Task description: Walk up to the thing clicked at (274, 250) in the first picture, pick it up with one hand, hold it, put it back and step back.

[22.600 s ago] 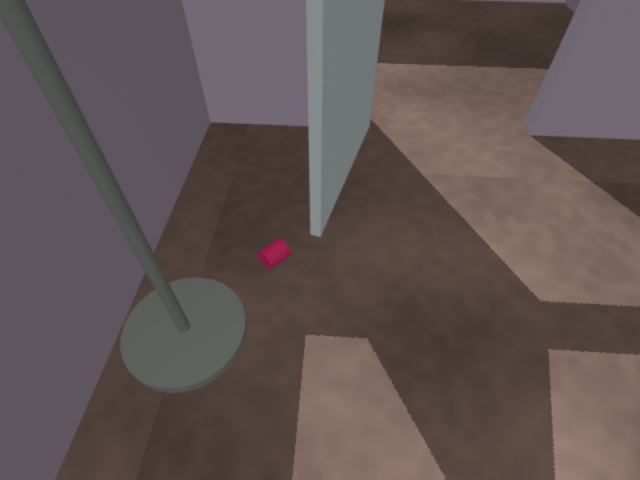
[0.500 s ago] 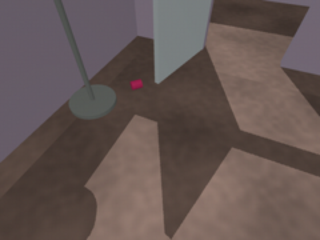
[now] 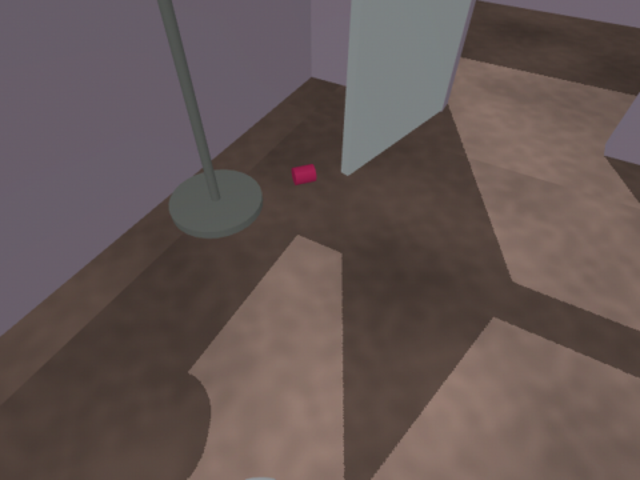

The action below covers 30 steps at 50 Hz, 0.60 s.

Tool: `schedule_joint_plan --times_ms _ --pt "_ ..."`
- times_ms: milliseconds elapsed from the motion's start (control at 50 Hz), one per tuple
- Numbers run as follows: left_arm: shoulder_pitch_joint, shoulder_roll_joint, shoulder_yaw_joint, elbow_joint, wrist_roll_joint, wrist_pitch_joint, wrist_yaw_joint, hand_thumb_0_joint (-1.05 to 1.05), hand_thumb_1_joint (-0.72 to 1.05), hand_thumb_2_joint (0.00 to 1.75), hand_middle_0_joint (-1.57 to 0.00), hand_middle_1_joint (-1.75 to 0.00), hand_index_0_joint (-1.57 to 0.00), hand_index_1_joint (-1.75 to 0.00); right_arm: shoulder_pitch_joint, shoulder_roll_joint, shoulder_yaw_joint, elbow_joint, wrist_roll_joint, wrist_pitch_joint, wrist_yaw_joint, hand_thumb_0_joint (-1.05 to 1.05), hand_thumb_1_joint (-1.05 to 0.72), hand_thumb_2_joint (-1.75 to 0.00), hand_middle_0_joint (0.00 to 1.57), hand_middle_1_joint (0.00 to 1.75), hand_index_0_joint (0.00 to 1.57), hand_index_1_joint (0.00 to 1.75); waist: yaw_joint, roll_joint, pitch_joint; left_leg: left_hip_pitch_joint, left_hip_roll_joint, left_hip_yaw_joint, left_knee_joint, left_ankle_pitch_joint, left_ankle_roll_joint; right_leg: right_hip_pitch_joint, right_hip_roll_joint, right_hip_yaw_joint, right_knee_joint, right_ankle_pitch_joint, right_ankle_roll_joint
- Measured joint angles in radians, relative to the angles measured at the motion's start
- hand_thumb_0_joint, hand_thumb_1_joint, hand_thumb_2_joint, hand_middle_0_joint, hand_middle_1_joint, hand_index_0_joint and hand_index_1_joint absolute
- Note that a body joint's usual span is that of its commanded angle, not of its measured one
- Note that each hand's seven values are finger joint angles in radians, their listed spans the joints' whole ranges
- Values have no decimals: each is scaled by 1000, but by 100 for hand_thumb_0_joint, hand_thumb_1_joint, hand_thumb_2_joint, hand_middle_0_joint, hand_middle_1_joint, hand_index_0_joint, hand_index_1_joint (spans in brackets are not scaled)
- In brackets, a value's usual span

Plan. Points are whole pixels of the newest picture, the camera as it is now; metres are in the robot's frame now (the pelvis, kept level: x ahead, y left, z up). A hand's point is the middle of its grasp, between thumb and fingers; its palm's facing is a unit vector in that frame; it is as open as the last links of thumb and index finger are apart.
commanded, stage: walk up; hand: left
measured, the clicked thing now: (303, 174) +1.54 +0.14 -0.73
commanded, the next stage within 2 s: none
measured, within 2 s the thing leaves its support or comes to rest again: neither
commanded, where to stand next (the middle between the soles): +1.08 -0.04 m, yaw -1 degrees
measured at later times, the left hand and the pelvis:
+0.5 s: hand (151, 370) +0.30 +0.30 -0.14, palm faces -0.11 -0.93 -0.35, open 7.4 cm; pelvis +0.21 +0.03 -0.01, yaw -3 degrees
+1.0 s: hand (200, 280) +0.49 +0.27 -0.15, palm faces -0.03 -0.93 -0.35, open 7.4 cm; pelvis +0.46 -0.01 -0.01, yaw -1 degrees
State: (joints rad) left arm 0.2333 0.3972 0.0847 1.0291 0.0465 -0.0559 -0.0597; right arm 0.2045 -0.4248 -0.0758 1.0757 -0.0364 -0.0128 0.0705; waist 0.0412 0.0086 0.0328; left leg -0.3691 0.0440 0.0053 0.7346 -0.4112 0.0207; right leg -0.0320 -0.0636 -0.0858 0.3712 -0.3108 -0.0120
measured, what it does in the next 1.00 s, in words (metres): walks ahead: left foot, then right foot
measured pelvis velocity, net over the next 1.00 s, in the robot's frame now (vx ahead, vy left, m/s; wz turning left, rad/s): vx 0.46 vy -0.01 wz -0.02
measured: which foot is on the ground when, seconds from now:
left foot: up 0.00-0.06, down 0.08-0.60, up 0.62-1.00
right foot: down 0.00-0.10, up 0.12-0.54, down 0.56-1.00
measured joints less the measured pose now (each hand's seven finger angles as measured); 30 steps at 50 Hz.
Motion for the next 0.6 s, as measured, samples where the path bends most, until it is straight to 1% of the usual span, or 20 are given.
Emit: schedule_joint_plan --times_ms 40,80,100,120,140,160,180,200,220,240,300,380,420,480,540,560,580,600 --pt "24 24 6 1 4 9 -5 0 90 90 -21 -30 -21 -30 1 -11 -12 -21 2 -11 12 1 -91 -90 20 30 21 30 4 -4 7 -16 19 5 -54 24 1 24 -10 -4 6 -25 14" --pt "42 53 12 6 3 24 -9 1 90 90 -21 -30 -21 -30 7 -17 -25 -47 3 -27 19 1 -91 -90 20 30 21 30 -1 -15 10 -3 33 17 -134 113 -9 28 -26 -8 62 -79 22" --pt "48 67 15 7 2 31 -10 1 90 90 -21 -30 -21 -30 9 -18 -32 -59 2 -38 18 1 -91 -90 20 30 21 30 -5 -29 14 6 25 28 -143 201 -19 16 -44 -2 126 -125 14" --pt "54 80 18 8 1 38 -8 1 90 90 -21 -30 -21 -30 6 -15 -39 -69 -1 -48 14 1 -91 -90 20 30 21 30 -6 -56 21 9 7 51 -114 220 -21 -17 -70 21 226 -173 -11" --pt "59 85 18 10 -1 46 -3 1 90 90 -21 -30 -21 -30 4 -11 -42 -83 -7 -57 7 1 -91 -90 20 30 21 30 -11 -74 26 5 -4 71 -72 184 -18 -75 -65 74 363 -214 -28" --pt "59 85 16 13 -6 55 0 1 90 90 -21 -30 -21 -30 7 -5 -42 -94 -8 -63 1 1 -91 -90 20 30 21 30 -25 -80 26 9 -10 79 -50 149 -13 -136 -33 122 497 -226 -37" --pt "55 83 10 13 -9 62 2 1 90 90 -20 -30 -20 -30 14 3 -39 -102 -3 -63 -3 1 -91 -90 20 30 21 30 -39 -83 26 26 -14 79 -51 130 -7 -190 0 146 603 -220 -44" --pt "48 80 2 11 -13 63 3 1 91 90 -20 -30 -20 -30 25 11 -34 -103 2 -62 -5 1 -91 -90 20 30 21 30 -48 -84 25 50 -18 80 -71 123 -1 -241 25 153 678 -199 -46" --pt "40 75 -4 6 -19 59 1 1 91 90 -20 -30 -20 -30 37 17 -26 -103 5 -59 -7 1 -91 -90 20 30 21 30 -50 -86 23 79 -20 83 -100 123 5 -289 40 152 721 -166 -43" --pt "33 71 -8 -2 -25 51 -3 1 91 90 -20 -30 -20 -30 49 23 -18 -102 7 -57 -8 1 -91 -90 20 30 21 30 -50 -88 23 110 -22 88 -134 128 7 -332 43 147 733 -129 -38" --pt "16 57 -15 -28 -33 35 -20 1 91 90 -20 -30 -20 -30 86 36 -3 -104 14 -61 -9 1 -91 -90 20 30 21 30 -55 -91 22 199 -35 96 -233 141 7 -424 23 132 668 -28 -12" --pt "6 45 -19 -52 -27 34 -39 1 91 90 -20 -30 -20 -30 122 44 4 -115 19 -73 -9 1 -90 -90 20 30 21 30 -62 -79 26 302 -44 106 -326 133 4 -480 -16 122 509 66 20" --pt "1 40 -19 -59 -23 37 -46 1 91 90 -20 -30 -20 -30 134 41 5 -123 21 -77 -8 1 -90 -90 20 30 21 30 -65 -68 30 344 -43 110 -351 115 -2 -485 -37 110 416 109 21" --pt "-14 36 -19 -67 -21 38 -52 1 90 90 -21 -30 -21 -30 147 34 7 -137 22 -79 -10 1 -90 -90 20 30 21 30 -69 -53 35 393 -38 119 -355 68 -23 -468 -55 97 290 165 9" --pt "-32 33 -16 -74 -24 35 -51 1 90 90 -21 -30 -21 -30 158 26 8 -149 20 -71 -15 1 -90 -90 20 30 21 30 -76 -35 30 424 -23 120 -321 -5 -51 -425 -49 72 220 175 -10" --pt "-41 29 -14 -76 -25 31 -48 1 90 90 -20 -30 -21 -30 162 21 7 -152 20 -67 -18 1 -90 -90 20 30 21 30 -77 -21 28 428 -9 117 -293 -38 -58 -409 -37 63 213 195 -8" --pt "-56 15 -11 -77 -25 26 -43 1 90 90 -20 -30 -20 -30 156 12 5 -150 19 -61 -23 1 -90 -90 20 30 21 30 -78 15 38 424 25 108 -240 -73 -52 -398 -13 43 235 183 -2" --pt "-70 2 -10 -86 -25 17 -39 1 90 90 -20 -30 -20 -30 150 7 3 -148 19 -53 -28 1 -90 -90 20 30 21 30 -79 47 51 397 61 91 -144 -90 -31 -383 9 18 255 153 -2"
